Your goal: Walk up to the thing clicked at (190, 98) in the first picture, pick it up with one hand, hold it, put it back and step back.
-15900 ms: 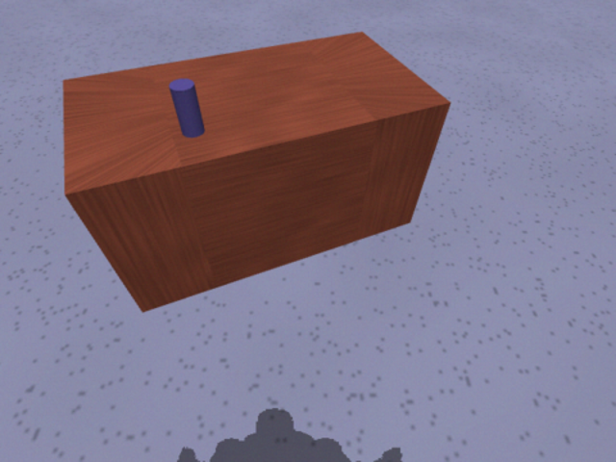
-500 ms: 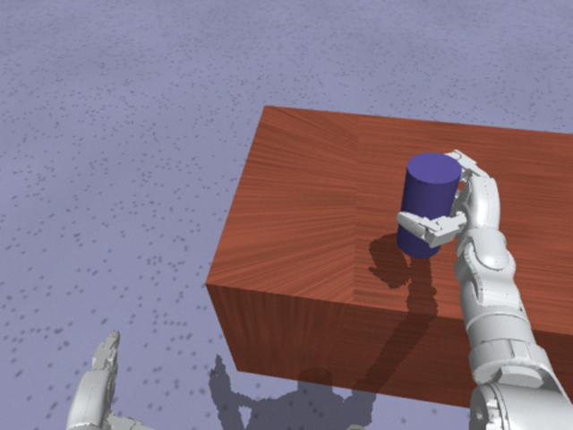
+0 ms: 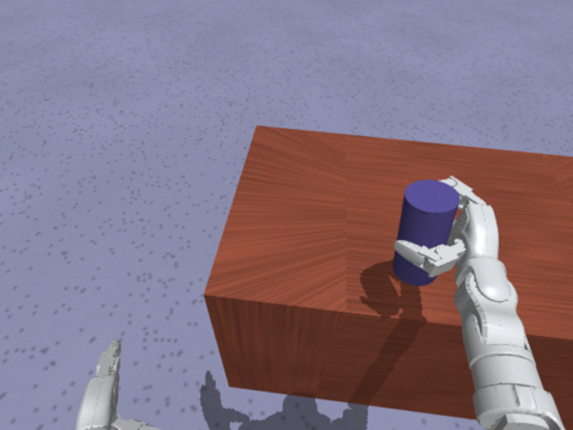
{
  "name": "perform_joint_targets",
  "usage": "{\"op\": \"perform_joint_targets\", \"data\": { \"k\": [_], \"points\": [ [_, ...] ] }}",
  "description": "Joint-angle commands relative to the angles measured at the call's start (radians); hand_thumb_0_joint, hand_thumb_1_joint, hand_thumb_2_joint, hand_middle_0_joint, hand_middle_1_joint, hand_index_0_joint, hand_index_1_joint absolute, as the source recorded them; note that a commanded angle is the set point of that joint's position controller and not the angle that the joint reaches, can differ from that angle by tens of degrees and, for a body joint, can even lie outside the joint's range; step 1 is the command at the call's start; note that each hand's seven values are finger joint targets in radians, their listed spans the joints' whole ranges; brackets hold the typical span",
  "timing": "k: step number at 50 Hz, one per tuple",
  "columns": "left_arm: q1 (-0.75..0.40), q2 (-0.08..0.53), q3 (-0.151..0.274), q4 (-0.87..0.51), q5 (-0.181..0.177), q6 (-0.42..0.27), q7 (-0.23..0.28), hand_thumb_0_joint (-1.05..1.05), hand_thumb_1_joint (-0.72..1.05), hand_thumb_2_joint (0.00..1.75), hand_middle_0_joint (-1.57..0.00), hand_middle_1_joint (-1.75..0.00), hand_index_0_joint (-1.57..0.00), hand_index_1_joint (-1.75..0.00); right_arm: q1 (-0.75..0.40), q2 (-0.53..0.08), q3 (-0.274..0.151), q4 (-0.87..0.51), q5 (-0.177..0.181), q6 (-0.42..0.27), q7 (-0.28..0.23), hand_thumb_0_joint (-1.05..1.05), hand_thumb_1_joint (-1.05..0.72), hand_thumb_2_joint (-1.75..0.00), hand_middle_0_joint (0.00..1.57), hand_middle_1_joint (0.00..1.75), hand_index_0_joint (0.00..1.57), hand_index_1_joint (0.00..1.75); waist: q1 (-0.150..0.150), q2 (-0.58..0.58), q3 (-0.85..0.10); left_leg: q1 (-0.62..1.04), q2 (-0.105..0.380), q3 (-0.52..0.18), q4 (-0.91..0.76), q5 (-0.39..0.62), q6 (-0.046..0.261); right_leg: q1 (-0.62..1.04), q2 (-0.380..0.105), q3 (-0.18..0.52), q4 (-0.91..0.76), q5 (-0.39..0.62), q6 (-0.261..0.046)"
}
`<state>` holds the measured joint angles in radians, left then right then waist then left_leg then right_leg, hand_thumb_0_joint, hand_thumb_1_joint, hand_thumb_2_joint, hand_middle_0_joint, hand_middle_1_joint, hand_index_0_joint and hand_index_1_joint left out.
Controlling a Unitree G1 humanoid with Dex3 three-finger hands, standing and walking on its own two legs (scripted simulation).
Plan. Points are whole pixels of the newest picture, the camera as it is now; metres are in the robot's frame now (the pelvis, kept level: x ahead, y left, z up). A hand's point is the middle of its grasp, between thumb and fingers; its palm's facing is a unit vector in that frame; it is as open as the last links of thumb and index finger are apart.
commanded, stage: lift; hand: right
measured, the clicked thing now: (422, 235) +0.36 -0.16 +0.10
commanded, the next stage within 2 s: hold in 0.24 s
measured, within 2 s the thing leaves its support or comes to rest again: neither
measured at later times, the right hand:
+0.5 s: hand (440, 225) +0.35 -0.17 +0.13, palm faces +0.10 +0.99 -0.03, open 10.3 cm
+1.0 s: hand (451, 220) +0.35 -0.18 +0.15, palm faces +0.10 +0.99 -0.04, open 10.3 cm
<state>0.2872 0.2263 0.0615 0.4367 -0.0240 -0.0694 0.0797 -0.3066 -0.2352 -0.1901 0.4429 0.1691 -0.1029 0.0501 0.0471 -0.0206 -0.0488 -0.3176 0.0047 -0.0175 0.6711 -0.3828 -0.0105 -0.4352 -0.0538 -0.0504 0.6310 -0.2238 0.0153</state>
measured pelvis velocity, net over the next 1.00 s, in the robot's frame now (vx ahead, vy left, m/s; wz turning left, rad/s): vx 0.02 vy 0.00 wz -0.02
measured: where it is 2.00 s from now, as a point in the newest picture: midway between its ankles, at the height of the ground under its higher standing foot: outside the picture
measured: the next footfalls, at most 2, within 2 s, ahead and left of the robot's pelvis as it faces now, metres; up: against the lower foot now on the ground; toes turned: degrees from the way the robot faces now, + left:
none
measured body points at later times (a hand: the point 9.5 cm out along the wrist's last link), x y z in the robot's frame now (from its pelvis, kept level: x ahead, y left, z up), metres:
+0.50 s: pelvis +0.01 +0.00 +0.01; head +0.00 +0.02 +0.46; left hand +0.17 +0.27 -0.06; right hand +0.34 -0.23 +0.14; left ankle -0.02 +0.12 -0.72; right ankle +0.06 -0.13 -0.72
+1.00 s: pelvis +0.02 +0.00 +0.01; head +0.01 +0.02 +0.46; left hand +0.18 +0.26 -0.07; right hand +0.34 -0.23 +0.16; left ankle -0.02 +0.12 -0.72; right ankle +0.06 -0.13 -0.72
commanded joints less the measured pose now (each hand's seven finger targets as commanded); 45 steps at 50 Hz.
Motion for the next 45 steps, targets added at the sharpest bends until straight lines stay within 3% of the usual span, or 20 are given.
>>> {"op": "perform_joint_targets", "data": {
  "k": [1, 2, 4, 8, 9, 11, 13, 14, 16, 20, 23, 25, 28, 30, 33, 34, 39, 42, 44, 45],
  "points": [
    [-0.114, 0.149, 0.064, -0.203, -0.001, -0.067, 0.011, 0.0, -0.53, 0.04, -0.04, -0.05, -0.04, -0.04, -0.414, -0.192, -0.062, -0.341, 0.029, -0.08, 0.012, 0.0, -0.19, -1.35, 1.33, 1.49, 1.38, 1.49, -0.008, 0.009, -0.245, -0.061, -0.016, 0.031, -0.161, 0.207, -0.003, 0.297, 0.028, 0.014, -0.09, 0.06, -0.023],
    [-0.087, 0.141, 0.069, -0.168, 0.0, -0.066, 0.012, 0.0, -0.53, 0.04, -0.04, -0.05, -0.04, -0.04, -0.443, -0.176, -0.047, -0.396, 0.03, -0.083, 0.009, 0.0, -0.17, -1.35, 1.32, 1.49, 1.37, 1.49, -0.006, 0.002, -0.272, -0.049, -0.017, 0.032, -0.155, 0.237, -0.003, 0.315, 0.027, 0.015, -0.087, 0.087, -0.024],
    [-0.089, 0.147, 0.071, -0.168, -0.002, -0.069, 0.015, 0.0, -0.53, 0.04, -0.04, -0.05, -0.04, -0.04, -0.371, -0.209, -0.088, -0.335, 0.031, -0.073, 0.003, 0.0, -0.2, -1.35, 1.34, 1.5, 1.38, 1.5, -0.012, 0.009, -0.262, -0.037, -0.018, 0.037, -0.16, 0.253, -0.005, 0.319, 0.03, 0.013, -0.089, 0.1, -0.026],
    [-0.098, 0.075, 0.013, -0.129, -0.002, -0.07, 0.014, 0.0, -0.55, 0.05, -0.04, -0.05, -0.04, -0.05, -0.394, -0.142, -0.028, -0.429, 0.035, -0.067, 0.003, 0.0, -0.2, -1.37, 1.34, 1.51, 1.39, 1.51, -0.02, -0.02, -0.263, -0.031, -0.02, 0.039, -0.163, 0.271, 0.001, 0.34, 0.026, 0.016, -0.096, 0.136, -0.024],
    [-0.112, 0.112, 0.036, -0.141, -0.002, -0.072, 0.019, 0.0, -0.55, 0.05, -0.04, -0.05, -0.04, -0.05, -0.35, -0.176, -0.064, -0.368, 0.033, -0.052, 0.001, 0.0, -0.25, -1.38, 1.36, 1.51, 1.4, 1.51, -0.016, 0.003, -0.236, -0.04, -0.021, 0.044, -0.171, 0.255, 0.0, 0.329, 0.026, 0.018, -0.106, 0.116, -0.025],
    [-0.116, 0.143, 0.068, -0.137, 0.0, -0.069, 0.022, 0.0, -0.54, 0.05, -0.04, -0.05, -0.04, -0.04, -0.35, -0.175, -0.054, -0.408, 0.032, -0.043, 0.005, 0.0, -0.22, -1.37, 1.36, 1.51, 1.4, 1.51, -0.013, 0.0, -0.231, -0.023, -0.017, 0.042, -0.179, 0.243, -0.001, 0.321, 0.029, 0.016, -0.115, 0.098, -0.024],
    [-0.108, 0.141, 0.067, -0.134, -0.002, -0.07, 0.024, 0.0, -0.54, 0.05, -0.04, -0.05, -0.04, -0.04, -0.357, -0.174, -0.05, -0.439, 0.033, -0.031, 0.013, 0.0, -0.23, -1.37, 1.35, 1.51, 1.4, 1.51, -0.012, -0.014, -0.24, -0.028, -0.017, 0.042, -0.188, 0.237, 0.0, 0.34, 0.028, 0.017, -0.122, 0.095, -0.023],
    [-0.098, 0.097, 0.024, -0.118, -0.002, -0.068, 0.02, 0.0, -0.54, 0.05, -0.04, -0.05, -0.04, -0.05, -0.348, -0.157, -0.039, -0.443, 0.035, -0.024, 0.016, 0.0, -0.22, -1.38, 1.36, 1.52, 1.4, 1.52, -0.024, -0.014, -0.213, -0.017, -0.012, 0.035, -0.199, 0.233, -0.002, 0.319, 0.034, 0.013, -0.123, 0.092, -0.023],
    [-0.101, 0.133, 0.056, -0.112, -0.004, -0.066, 0.023, 0.0, -0.54, 0.05, -0.04, -0.05, -0.04, -0.05, -0.247, -0.187, -0.093, -0.354, 0.037, 0.004, 0.016, 0.0, -0.19, -1.38, 1.35, 1.52, 1.39, 1.52, -0.025, 0.057, -0.19, -0.014, -0.01, 0.033, -0.204, 0.259, -0.013, 0.312, 0.031, 0.017, -0.123, 0.114, -0.032],
    [-0.102, 0.144, 0.075, -0.091, -0.001, -0.065, 0.02, 0.0, -0.53, 0.04, -0.04, -0.05, -0.04, -0.04, -0.327, -0.167, -0.062, -0.46, 0.045, 0.02, 0.029, 0.0, -0.12, -1.36, 1.31, 1.49, 1.36, 1.49, -0.01, 0.022, -0.205, -0.027, -0.009, 0.032, -0.213, 0.244, -0.009, 0.344, 0.03, 0.014, -0.135, 0.097, -0.029],
    [-0.133, 0.155, 0.079, -0.114, -0.005, -0.077, 0.023, 0.0, -0.54, 0.05, -0.04, -0.05, -0.04, -0.05, -0.28, -0.201, -0.103, -0.449, 0.049, 0.021, 0.031, 0.0, -0.12, -1.35, 1.3, 1.48, 1.35, 1.48, -0.021, 0.05, -0.216, -0.001, -0.011, 0.041, -0.21, 0.283, -0.012, 0.356, 0.033, 0.017, -0.136, 0.13, -0.033],
    [-0.128, 0.099, 0.037, -0.079, -0.005, -0.075, 0.018, 0.0, -0.54, 0.05, -0.04, -0.05, -0.04, -0.05, -0.3, -0.175, -0.074, -0.484, 0.05, 0.018, 0.037, 0.0, -0.12, -1.34, 1.29, 1.46, 1.34, 1.46, -0.027, 0.017, -0.226, 0.013, -0.01, 0.041, -0.208, 0.305, -0.011, 0.362, 0.035, 0.015, -0.131, 0.153, -0.033],
    [-0.143, 0.143, 0.079, -0.053, -0.002, -0.077, 0.027, 0.0, -0.54, 0.05, -0.04, -0.05, -0.04, -0.05, -0.323, -0.199, -0.087, -0.535, 0.05, 0.019, 0.025, 0.0, -0.13, -1.32, 1.28, 1.45, 1.33, 1.45, -0.029, 0.005, -0.262, 0.023, -0.007, 0.037, -0.208, 0.349, -0.014, 0.388, 0.037, 0.013, -0.123, 0.195, -0.036],
    [-0.151, 0.116, 0.052, -0.026, -0.002, -0.079, 0.025, 0.0, -0.54, 0.05, -0.04, -0.05, -0.04, -0.05, -0.265, -0.166, -0.066, -0.522, 0.05, 0.032, 0.031, 0.0, -0.12, -1.33, 1.28, 1.45, 1.33, 1.45, -0.033, -0.015, -0.199, 0.01, -0.008, 0.039, -0.216, 0.306, -0.007, 0.363, 0.037, 0.013, -0.141, 0.157, -0.03],
    [-0.16, 0.087, 0.028, -0.029, -0.002, -0.077, 0.025, 0.0, -0.54, 0.05, -0.04, -0.05, -0.04, -0.05, -0.268, -0.164, -0.06, -0.54, 0.043, 0.04, 0.026, 0.0, -0.12, -1.34, 1.28, 1.46, 1.34, 1.46, -0.036, 0.0, -0.214, 0.038, -0.007, 0.041, -0.227, 0.312, -0.01, 0.361, 0.041, 0.011, -0.143, 0.16, -0.032],
    [-0.148, 0.124, 0.058, -0.021, -0.002, -0.076, 0.029, 0.0, -0.54, 0.05, -0.04, -0.05, -0.05, -0.05, -0.215, -0.195, -0.096, -0.48, 0.042, 0.055, 0.026, 0.0, -0.13, -1.34, 1.29, 1.47, 1.34, 1.47, -0.032, 0.016, -0.2, 0.041, -0.007, 0.042, -0.229, 0.331, -0.015, 0.355, 0.041, 0.01, -0.141, 0.169, -0.036],
    [-0.134, 0.132, 0.068, -0.02, -0.003, -0.07, 0.021, 0.0, -0.54, 0.05, -0.04, -0.05, -0.05, -0.05, -0.216, -0.175, -0.086, -0.565, 0.055, 0.083, 0.034, 0.0, -0.12, -1.35, 1.29, 1.47, 1.34, 1.47, -0.034, 0.024, -0.181, 0.043, -0.004, 0.043, -0.237, 0.354, -0.02, 0.363, 0.042, 0.008, -0.15, 0.19, -0.038],
    [-0.136, 0.172, 0.111, -0.009, -0.005, -0.072, 0.026, 0.0, -0.54, 0.05, -0.04, -0.05, -0.04, -0.05, -0.238, -0.214, -0.12, -0.567, 0.053, 0.092, 0.031, 0.0, -0.13, -1.34, 1.29, 1.46, 1.34, 1.46, -0.026, 0.032, -0.202, 0.035, -0.009, 0.047, -0.234, 0.362, -0.018, 0.396, 0.036, 0.013, -0.153, 0.208, -0.038],
    [-0.161, 0.113, 0.051, -0.026, -0.006, -0.081, 0.018, 0.0, -0.54, 0.05, -0.04, -0.05, -0.04, -0.05, -0.214, -0.173, -0.092, -0.557, 0.053, 0.097, 0.04, 0.0, -0.12, -1.34, 1.28, 1.46, 1.33, 1.46, -0.038, 0.02, -0.184, 0.039, -0.013, 0.054, -0.239, 0.324, -0.011, 0.381, 0.035, 0.015, -0.161, 0.179, -0.032],
    [-0.152, 0.105, 0.06, 0.011, -0.008, -0.081, 0.019, 0.0, -0.54, 0.05, -0.05, -0.05, -0.05, -0.05, -0.262, -0.149, -0.061, -0.608, 0.057, 0.094, 0.044, 0.0, -0.11, -1.34, 1.27, 1.46, 1.33, 1.46, -0.029, 0.007, -0.182, 0.029, -0.013, 0.054, -0.237, 0.323, -0.009, 0.394, 0.033, 0.018, -0.164, 0.18, -0.033]
  ]
}}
